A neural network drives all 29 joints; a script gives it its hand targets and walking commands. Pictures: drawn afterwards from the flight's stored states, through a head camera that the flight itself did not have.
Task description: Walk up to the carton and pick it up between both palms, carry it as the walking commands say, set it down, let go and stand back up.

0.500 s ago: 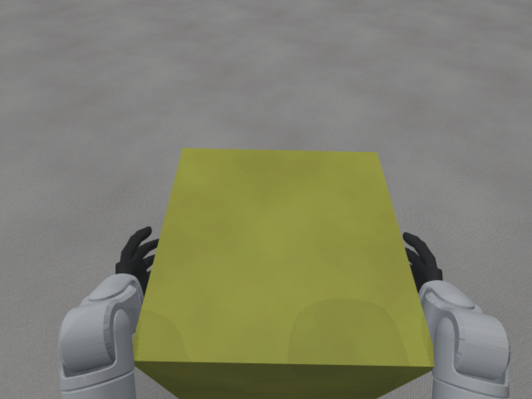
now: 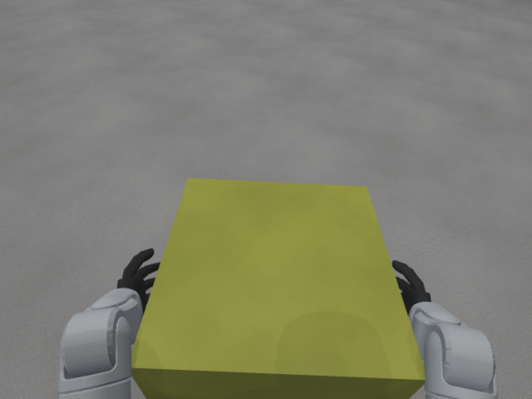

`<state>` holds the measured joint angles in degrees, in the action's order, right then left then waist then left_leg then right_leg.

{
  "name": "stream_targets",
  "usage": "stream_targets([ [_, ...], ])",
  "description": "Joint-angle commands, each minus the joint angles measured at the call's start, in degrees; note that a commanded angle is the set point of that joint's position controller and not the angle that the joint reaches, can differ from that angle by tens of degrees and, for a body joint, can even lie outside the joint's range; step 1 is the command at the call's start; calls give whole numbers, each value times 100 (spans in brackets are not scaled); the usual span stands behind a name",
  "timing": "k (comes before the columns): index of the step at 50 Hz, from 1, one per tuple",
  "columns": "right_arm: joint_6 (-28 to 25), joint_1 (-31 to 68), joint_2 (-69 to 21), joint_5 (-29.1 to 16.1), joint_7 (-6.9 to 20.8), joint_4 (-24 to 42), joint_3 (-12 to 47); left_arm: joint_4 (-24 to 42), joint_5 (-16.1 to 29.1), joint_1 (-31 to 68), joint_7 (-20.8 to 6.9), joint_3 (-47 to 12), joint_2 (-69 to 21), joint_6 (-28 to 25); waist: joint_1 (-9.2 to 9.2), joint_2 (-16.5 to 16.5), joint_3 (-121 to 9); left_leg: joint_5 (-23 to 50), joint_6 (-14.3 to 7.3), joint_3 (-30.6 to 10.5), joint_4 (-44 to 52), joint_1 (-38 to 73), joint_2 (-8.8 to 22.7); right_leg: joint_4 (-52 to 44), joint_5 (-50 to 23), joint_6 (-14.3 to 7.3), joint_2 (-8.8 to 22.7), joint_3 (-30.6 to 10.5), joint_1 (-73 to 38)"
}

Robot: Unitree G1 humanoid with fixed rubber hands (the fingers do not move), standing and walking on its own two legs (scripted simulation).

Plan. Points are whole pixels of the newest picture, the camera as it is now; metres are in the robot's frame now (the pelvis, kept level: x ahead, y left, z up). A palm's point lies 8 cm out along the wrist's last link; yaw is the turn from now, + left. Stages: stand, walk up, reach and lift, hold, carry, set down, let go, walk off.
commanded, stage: carry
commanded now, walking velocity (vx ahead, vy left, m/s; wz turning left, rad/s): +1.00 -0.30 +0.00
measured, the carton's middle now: (271, 308) +0.28 -0.02 -0.01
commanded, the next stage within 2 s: none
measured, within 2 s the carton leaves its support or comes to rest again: neither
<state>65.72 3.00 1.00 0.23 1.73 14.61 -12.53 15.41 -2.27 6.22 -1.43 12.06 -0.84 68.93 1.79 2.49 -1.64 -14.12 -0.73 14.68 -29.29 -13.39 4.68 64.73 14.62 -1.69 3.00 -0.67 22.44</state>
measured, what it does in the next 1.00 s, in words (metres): walks ahead: right foot, then left foot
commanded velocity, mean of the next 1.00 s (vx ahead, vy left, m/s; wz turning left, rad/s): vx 0.96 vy -0.29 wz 0.00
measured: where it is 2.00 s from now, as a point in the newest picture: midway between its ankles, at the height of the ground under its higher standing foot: (347, 211)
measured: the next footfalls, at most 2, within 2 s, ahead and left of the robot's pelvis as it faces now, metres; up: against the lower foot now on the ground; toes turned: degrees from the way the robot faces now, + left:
right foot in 0.24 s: +0.38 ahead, -0.28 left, +0.00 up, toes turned -11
left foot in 0.58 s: +0.64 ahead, -0.09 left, +0.00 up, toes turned +15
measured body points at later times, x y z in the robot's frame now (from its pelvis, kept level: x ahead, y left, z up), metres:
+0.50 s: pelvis +0.40 -0.18 +0.01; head +0.43 -0.20 +0.46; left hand +0.64 +0.02 +0.07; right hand +0.67 -0.37 +0.05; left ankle +0.46 -0.06 -0.70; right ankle +0.34 -0.27 -0.73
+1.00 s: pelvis +0.81 -0.35 -0.02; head +0.83 -0.35 +0.43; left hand +1.07 -0.15 +0.04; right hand +1.10 -0.54 +0.05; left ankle +0.62 -0.12 -0.70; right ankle +0.95 -0.47 -0.74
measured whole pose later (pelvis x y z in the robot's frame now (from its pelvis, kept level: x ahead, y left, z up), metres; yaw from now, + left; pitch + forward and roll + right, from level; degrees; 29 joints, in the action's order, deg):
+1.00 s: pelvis +0.81 -0.35 -0.02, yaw +2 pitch +0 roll -2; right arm 66.5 7.2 2.6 -1.8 1.4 20.9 -14.8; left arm 20.9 -1.9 7.9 -1.0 14.0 -4.8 66.2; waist -1.8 -1.5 2.0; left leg -22.3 9.2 6.0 -37.9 -1.0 20.2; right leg 31.8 2.5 -2.1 4.3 11.9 27.6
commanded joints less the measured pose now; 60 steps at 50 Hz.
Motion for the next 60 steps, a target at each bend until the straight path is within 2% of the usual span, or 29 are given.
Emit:
stream_targets([
  [1, -64, 3823, -4663, -2383, 1281, 1800, 4363, 1596, 1919, 3309, -899, -4775, -4985, -233, -76, -964, -886, -369, -407, -2026, 2361, 1371, 2103, -1906, -847, 258, 815, -143, 1102],
  [6, 34, 2788, -4371, -2094, 1320, 1117, 4214, 1332, 1670, 2654, -790, -4576, -4696, -285, -143, -1823, -1062, 2036, 187, -59, 1531, 1510, 1141, -3885, -1052, 279, 126, 1364, -244],
  [9, -21, 3133, -4469, -1907, 1276, 1559, 4275, 1558, 1818, 3035, -895, -4793, -4800, -307, -241, -1316, -1592, 4125, 284, 141, -42, 1312, 938, -4144, -698, 121, -505, 2114, -1823],
  [10, 45, 2926, -4452, -1855, 1214, 1445, 4249, 1402, 1911, 2702, -912, -4754, -4831, -265, -447, -724, -2205, 3595, 509, 110, -1808, 427, 661, -4189, -332, -6, -435, 1754, -3368],
  [11, 39, 3291, -4232, -1797, 1186, 2011, 4260, 1282, 1833, 2299, -970, -4622, -4694, -298, -586, 731, -2339, 1658, 644, 61, -3551, -927, 132, -4487, 201, -237, 689, 58, -4134],
  [12, 80, 2792, -4183, -1650, 1135, 1666, 4196, 1410, 1961, 2484, -968, -4613, -4558, -277, -407, 2309, -2328, -2211, 621, -663, -4369, -2456, -367, -5036, -398, -679, 1796, -2156, -4631],
  [13, 118, 3036, -4250, -1851, 1168, 1667, 4272, 1109, 1923, 2303, -976, -4638, -4740, -207, -378, 1347, -1851, -1878, 372, -1164, -4729, -2817, -2, -5107, -618, -1007, 1882, -2083, -4090],
  [15, -99, 3317, -4646, -1800, 1177, 1472, 4158, 1981, 2068, 3424, -992, -4725, -4551, -423, -200, -254, -2032, -856, 205, -1476, -4313, -2679, 543, -5058, 509, -751, 1605, -1168, -3618],
  [18, -219, 3061, -5074, -1849, 1169, 1411, 4271, 2229, 2180, 3249, -944, -4862, -4765, -504, -281, 627, -2024, -539, 325, -1233, -2513, -2198, 685, -5509, -656, -495, 1333, -24, -3227],
  [22, -348, 2763, -4631, -1866, 1046, 2172, 4432, 1837, 2134, 2027, -932, -4799, -4713, -607, -272, 1157, -2145, -273, 341, -656, -369, -1509, 130, -5349, -2073, -739, 1160, 406, -3807],
  [26, -234, 2341, -4220, -1661, 992, 1965, 4294, 1743, 2149, 2292, -956, -4745, -4587, -459, -96, 767, -1642, 1222, 249, 325, 884, 125, -296, -4459, -3501, -250, 538, 1626, -3202],
  [28, -124, 2217, -4251, -1785, 1041, 1800, 4277, 1883, 1902, 2195, -948, -4706, -4265, -386, 99, -75, -1892, 414, -181, -1022, 556, 2847, 413, -2535, -3691, 150, 128, 1552, -767],
  [29, -93, 1832, -3930, -1623, 1038, 1501, 4112, 1938, 1927, 2295, -950, -4837, -4232, -304, 98, -1385, -1891, -590, -633, -3516, 1241, 3191, 1854, -1425, -1238, 107, -256, 1110, 551],
  [30, 54, 2066, -3825, -1579, 1028, 1162, 3994, 1290, 1716, 2162, -977, -4405, -3904, -187, 23, -1717, -1157, -729, -972, -4935, 1638, 2922, 2467, -31, 1009, -5, -444, 207, 1532],
  [31, 17, 2209, -3818, -1586, 1048, 1027, 3913, 1306, 1811, 2670, -1033, -4543, -4072, -109, 65, -1655, -784, -1133, -1201, -4982, 1664, 2373, 2663, 577, 958, -133, -130, -482, 1863],
  [32, 26, 2594, -3857, -1645, 1002, 1029, 3930, 1360, 1962, 3069, -1021, -4718, -4192, -96, 85, -1282, -781, -1108, -1175, -4888, 1711, 2133, 2774, 723, 688, -138, 147, -799, 1957],
  [34, 84, 2808, -4298, -1823, 1131, 1228, 4112, 1432, 1843, 3159, -1017, -4810, -4660, -154, 36, -612, -737, -141, -516, -3015, 1791, 1958, 2247, -215, -98, -10, 481, -759, 1779],
  [36, 19, 3539, -4265, -2135, 1278, 1743, 4208, 1211, 1737, 3090, -979, -4791, -4695, -179, -17, -895, -640, -4, -125, -1915, 2080, 1944, 2011, -1566, -381, 128, 588, -343, 1487],
  [42, -37, 3943, -4305, -2379, 1317, 2260, 4394, 1588, 1844, 2965, -886, -4758, -5005, -222, -211, -1512, -851, 996, 80, -568, 2115, 859, 1625, -3571, -970, 219, 193, 1208, -767],
  [46, 89, 3385, -4325, -2119, 1167, 1851, 4299, 1414, 1813, 2520, -791, -4653, -4924, -205, -486, -769, -2087, 3805, 462, 195, -819, 1032, 850, -3715, -420, 76, -493, 2001, -2551],
  [47, 123, 3173, -4154, -2013, 1140, 1939, 4275, 1226, 1794, 2050, -821, -4573, -4796, -162, -702, 116, -2529, 3056, 645, 92, -2564, 103, 552, -4090, -31, -113, -119, 1209, -3690],
  [48, 92, 3197, -4131, -1893, 1110, 2117, 4271, 1456, 1924, 2397, -872, -4614, -4630, -212, -525, 1865, -2788, -208, 685, -226, -3945, -1197, 1, -4567, -142, -386, 1146, -912, -4502],
  [49, 102, 3180, -4168, -1894, 1139, 2060, 4315, 1574, 1880, 2571, -916, -4521, -4598, -196, -404, 1869, -2360, -2214, 503, -926, -4582, -2693, -237, -5072, -69, -933, 1944, -2587, -4677],
  [50, 132, 2946, -4219, -1805, 1121, 1740, 4210, 1610, 2018, 2659, -970, -4747, -4718, -225, -275, 938, -2016, -1569, 373, -1454, -5082, -2939, 376, -5107, -132, -1249, 2020, -2378, -4012],
  [52, -64, 3017, -4667, -1808, 1140, 1447, 4124, 2007, 2056, 3299, -939, -4817, -4687, -370, -305, -484, -1963, -1035, 378, -1342, -4248, -2637, 525, -4790, -2288, -758, 1611, -959, -3812],
  [53, -49, 2449, -5018, -1768, 1155, 995, 4155, 2169, 2050, 2917, -909, -4865, -4651, -463, -341, -1, -2092, -812, 393, -1399, -3527, -2365, 577, -4729, -4019, -646, 1590, -605, -3609],
  [55, -196, 2406, -5068, -1657, 1146, 1321, 4318, 2129, 2166, 2688, -951, -4907, -4780, -584, -324, 771, -2219, -762, 380, -1257, -2489, -2157, 515, -4849, -4679, -671, 1536, -271, -3640],
  [58, -484, 2974, -4768, -1709, 940, 2530, 4571, 2087, 2420, 2582, -1073, -4908, -5242, -690, -289, 1091, -2189, 215, 365, -736, -1462, -2109, -44, -4719, -7089, -547, 1243, 253, -4410],
  [60, -441, 2452, -4584, -1540, 822, 2362, 4504, 1690, 2226, 1723, -1074, -4615, -4886, -619, -191, 1148, -2101, 924, 338, -484, -865, -1578, -233, -4894, -7111, -409, 1015, 1015, -4098],
])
